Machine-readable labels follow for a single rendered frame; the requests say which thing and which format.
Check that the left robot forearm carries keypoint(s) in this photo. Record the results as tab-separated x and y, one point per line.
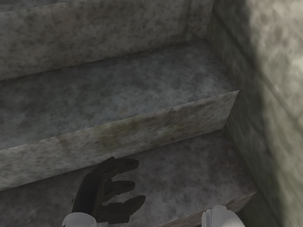
79	219

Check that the robot left hand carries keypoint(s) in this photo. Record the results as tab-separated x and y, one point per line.
95	190

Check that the right robot thigh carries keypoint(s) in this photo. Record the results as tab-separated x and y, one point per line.
221	218

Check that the robot right shin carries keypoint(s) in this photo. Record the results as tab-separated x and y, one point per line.
218	206

